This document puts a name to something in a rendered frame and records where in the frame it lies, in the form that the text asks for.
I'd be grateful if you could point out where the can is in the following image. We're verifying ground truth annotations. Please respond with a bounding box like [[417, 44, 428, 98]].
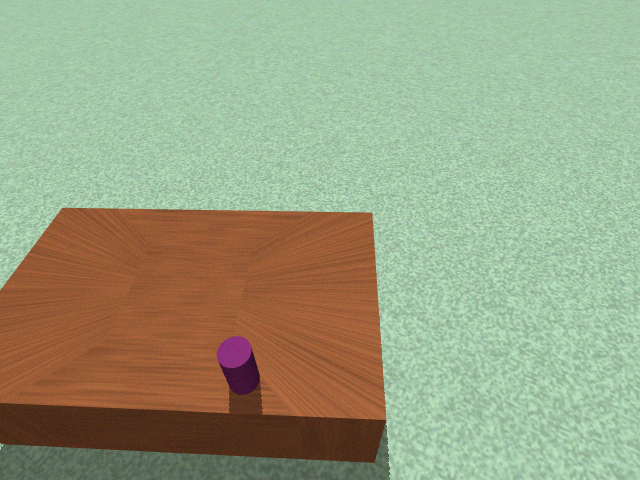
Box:
[[217, 336, 260, 395]]

